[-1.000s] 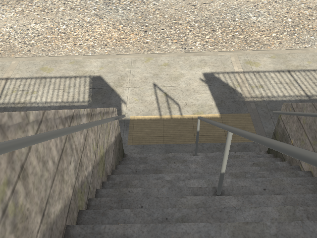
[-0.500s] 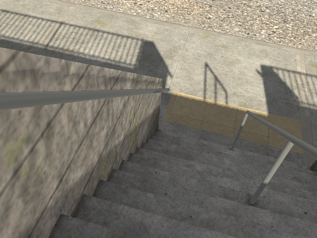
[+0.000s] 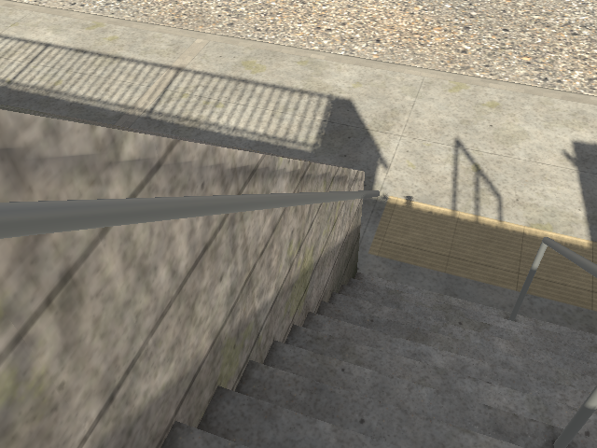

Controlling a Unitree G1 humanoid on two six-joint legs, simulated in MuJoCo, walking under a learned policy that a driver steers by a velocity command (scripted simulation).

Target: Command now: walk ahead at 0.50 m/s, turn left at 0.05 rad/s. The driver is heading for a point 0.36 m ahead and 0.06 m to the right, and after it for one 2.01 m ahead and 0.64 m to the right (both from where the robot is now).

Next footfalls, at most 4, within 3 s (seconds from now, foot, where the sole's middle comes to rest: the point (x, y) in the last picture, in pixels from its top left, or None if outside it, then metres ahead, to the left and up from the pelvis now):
0.32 left None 0.29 0.12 -0.95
0.82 right None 0.45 -0.16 -1.15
1.58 left None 0.53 0.08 -1.15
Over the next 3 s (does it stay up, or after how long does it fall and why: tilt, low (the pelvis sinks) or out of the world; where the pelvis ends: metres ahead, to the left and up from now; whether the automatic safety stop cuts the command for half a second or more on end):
stays up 0.55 -0.08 -0.42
